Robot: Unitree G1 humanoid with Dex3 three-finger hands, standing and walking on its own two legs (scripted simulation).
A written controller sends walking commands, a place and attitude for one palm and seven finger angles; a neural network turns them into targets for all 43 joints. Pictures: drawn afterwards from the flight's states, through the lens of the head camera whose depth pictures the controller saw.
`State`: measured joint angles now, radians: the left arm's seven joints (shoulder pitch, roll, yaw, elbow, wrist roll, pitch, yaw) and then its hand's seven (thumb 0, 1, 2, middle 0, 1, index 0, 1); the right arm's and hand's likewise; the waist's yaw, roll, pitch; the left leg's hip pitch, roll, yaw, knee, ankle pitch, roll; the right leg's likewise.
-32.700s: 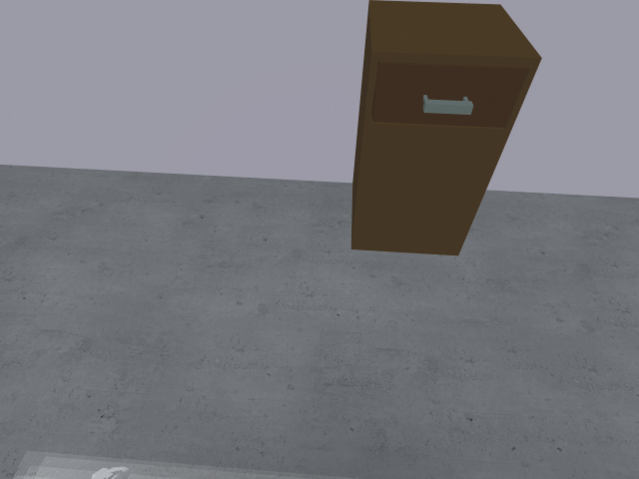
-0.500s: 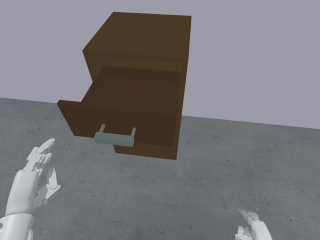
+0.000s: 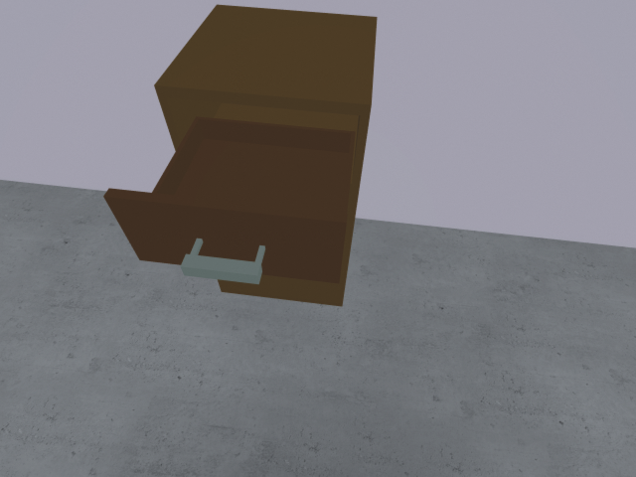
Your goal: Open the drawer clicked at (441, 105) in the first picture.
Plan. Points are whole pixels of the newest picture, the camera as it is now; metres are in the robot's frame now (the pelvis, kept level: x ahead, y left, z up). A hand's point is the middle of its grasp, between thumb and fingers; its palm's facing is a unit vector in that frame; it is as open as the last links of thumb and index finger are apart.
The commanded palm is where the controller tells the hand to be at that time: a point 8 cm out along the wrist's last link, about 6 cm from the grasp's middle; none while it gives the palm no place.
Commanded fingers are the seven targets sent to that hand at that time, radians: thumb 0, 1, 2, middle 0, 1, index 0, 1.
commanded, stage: let the arm hang, fingers relaxed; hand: left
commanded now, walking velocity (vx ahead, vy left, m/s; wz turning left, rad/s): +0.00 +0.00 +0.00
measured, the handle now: (226, 258) +0.46 +0.20 -0.07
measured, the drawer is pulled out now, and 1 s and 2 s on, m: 0.30 0.30 0.30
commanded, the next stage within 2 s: look to check the result in 0.52 s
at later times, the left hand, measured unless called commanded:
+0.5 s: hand out of the picture -0.01 +0.14 -0.18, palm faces +0.07 -0.99 -0.16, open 7.3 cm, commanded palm none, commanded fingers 0.00 0.90 0.90 -0.20 -0.30 -0.20 -0.30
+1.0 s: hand out of the picture -0.02 +0.13 -0.18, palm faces +0.08 -0.98 -0.16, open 7.3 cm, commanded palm none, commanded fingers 0.00 0.90 0.90 -0.20 -0.30 -0.20 -0.30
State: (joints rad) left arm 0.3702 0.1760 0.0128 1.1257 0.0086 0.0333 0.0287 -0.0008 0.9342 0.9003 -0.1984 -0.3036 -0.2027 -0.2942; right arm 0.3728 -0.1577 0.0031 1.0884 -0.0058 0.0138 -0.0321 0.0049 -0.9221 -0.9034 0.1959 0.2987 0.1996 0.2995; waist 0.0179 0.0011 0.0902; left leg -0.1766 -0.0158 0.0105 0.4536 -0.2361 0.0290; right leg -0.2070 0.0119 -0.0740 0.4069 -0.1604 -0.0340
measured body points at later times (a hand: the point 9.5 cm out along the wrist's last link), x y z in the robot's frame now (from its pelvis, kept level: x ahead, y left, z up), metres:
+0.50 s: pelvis +0.00 -0.01 +0.00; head +0.01 -0.01 +0.45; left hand -0.02 +0.19 -0.16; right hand -0.04 -0.20 -0.17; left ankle +0.01 +0.10 -0.74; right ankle +0.04 -0.10 -0.74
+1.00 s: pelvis +0.01 -0.02 +0.00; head +0.03 -0.03 +0.45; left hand -0.02 +0.18 -0.16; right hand -0.03 -0.21 -0.17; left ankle +0.01 +0.10 -0.74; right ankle +0.04 -0.10 -0.74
